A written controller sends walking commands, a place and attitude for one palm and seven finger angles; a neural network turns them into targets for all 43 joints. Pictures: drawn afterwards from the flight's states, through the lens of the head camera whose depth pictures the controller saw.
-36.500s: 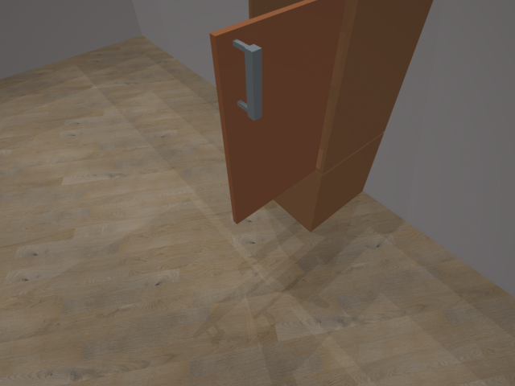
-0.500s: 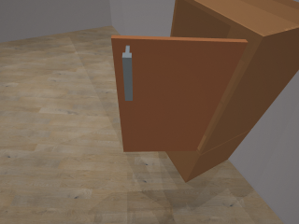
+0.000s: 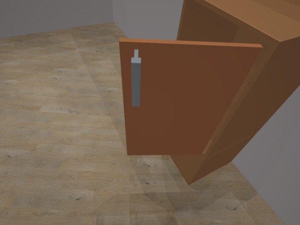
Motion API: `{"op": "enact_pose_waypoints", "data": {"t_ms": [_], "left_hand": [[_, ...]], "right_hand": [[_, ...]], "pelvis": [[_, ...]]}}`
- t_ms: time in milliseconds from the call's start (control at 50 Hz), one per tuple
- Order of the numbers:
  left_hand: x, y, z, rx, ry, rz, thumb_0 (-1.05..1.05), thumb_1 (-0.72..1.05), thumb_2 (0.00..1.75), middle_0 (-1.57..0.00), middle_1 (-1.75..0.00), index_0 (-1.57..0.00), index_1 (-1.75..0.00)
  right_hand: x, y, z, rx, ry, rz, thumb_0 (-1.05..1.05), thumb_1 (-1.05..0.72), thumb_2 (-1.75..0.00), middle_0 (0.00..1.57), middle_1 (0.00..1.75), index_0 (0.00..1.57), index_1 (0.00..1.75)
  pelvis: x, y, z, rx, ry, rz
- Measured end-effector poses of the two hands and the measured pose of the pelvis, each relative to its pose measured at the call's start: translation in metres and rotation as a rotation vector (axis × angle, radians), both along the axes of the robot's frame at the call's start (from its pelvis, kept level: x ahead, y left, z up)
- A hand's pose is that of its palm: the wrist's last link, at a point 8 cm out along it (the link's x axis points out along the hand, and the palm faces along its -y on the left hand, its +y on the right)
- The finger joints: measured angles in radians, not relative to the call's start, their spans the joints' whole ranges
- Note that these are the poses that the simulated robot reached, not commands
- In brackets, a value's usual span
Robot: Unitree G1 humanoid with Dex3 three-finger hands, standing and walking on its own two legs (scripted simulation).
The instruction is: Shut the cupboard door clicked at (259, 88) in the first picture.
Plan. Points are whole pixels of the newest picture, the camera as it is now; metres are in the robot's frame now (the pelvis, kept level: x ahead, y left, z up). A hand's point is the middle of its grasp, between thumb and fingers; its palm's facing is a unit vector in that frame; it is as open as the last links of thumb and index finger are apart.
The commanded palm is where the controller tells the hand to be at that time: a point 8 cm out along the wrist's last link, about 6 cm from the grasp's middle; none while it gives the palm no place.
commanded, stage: come to a stop and stand still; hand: left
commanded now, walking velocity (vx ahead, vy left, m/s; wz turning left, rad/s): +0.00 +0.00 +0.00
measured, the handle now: (136, 79) +0.45 +0.08 +0.16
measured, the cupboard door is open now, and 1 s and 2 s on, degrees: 65 65 65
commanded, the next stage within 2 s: look again from close up in 0.12 s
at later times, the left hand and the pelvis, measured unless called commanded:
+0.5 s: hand out of the picture +0.03 +0.17 -0.18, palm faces +0.00 -0.98 -0.19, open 7.4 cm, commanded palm none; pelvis +0.02 -0.01 +0.00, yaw +0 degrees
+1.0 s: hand out of the picture +0.01 +0.16 -0.18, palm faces +0.02 -0.98 -0.19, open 7.4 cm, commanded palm none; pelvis +0.01 -0.02 +0.00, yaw +1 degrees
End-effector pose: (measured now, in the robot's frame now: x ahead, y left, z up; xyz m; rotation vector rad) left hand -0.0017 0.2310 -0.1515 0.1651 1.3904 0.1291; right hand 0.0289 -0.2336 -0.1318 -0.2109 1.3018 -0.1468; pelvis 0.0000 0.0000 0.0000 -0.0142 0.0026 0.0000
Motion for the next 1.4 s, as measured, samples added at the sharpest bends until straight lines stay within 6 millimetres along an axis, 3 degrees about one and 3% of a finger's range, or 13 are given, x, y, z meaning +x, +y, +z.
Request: {"op": "enact_pose_waypoints", "data": {"t_ms": [140,320,920,1160,1300,1400], "left_hand": [[0.018,-0.004,0.000,-0.004,-0.028,-0.003,0.01,0.91,0.90,-0.20,-0.30,-0.20,-0.29],[0.028,-0.007,-0.001,-0.006,-0.036,-0.006,0.00,0.91,0.90,-0.20,-0.30,-0.20,-0.29],[0.018,-0.012,0.003,0.006,-0.016,0.016,0.00,0.91,0.90,-0.20,-0.30,-0.20,-0.29],[-0.011,-0.044,-0.005,-0.027,0.066,0.055,0.00,0.91,0.90,-0.20,-0.30,-0.20,-0.29],[-0.020,-0.074,0.001,-0.008,0.070,0.103,0.00,0.91,0.90,-0.20,-0.30,-0.20,-0.29],[-0.027,-0.101,0.001,-0.014,0.057,0.147,0.00,0.91,0.90,-0.20,-0.30,-0.20,-0.29]], "right_hand": [[0.014,0.000,-0.001,0.002,-0.017,0.001,0.00,-0.91,-0.90,0.21,0.30,0.20,0.30],[0.016,-0.003,0.000,-0.001,0.001,-0.002,0.00,-0.91,-0.90,0.21,0.30,0.20,0.30],[0.010,-0.010,-0.001,0.005,0.027,-0.001,0.00,-0.90,-0.90,0.20,0.30,0.20,0.30],[-0.012,-0.023,-0.003,0.000,0.096,-0.020,0.00,-0.91,-0.90,0.21,0.30,0.20,0.30],[-0.029,-0.054,-0.012,0.017,0.176,-0.015,0.00,-0.91,-0.90,0.21,0.30,0.20,0.30],[-0.020,-0.081,-0.013,0.006,0.189,0.005,0.00,-0.91,-0.90,0.21,0.30,0.20,0.30]], "pelvis": [[0.006,-0.001,0.000,0.003,-0.002,-0.001],[0.012,-0.004,0.000,0.003,0.001,0.000],[0.012,-0.013,0.003,0.008,-0.010,0.013],[0.009,-0.035,0.001,0.025,0.007,0.048],[0.008,-0.068,-0.002,0.022,0.015,0.085],[0.015,-0.090,-0.003,0.003,0.019,0.115]]}}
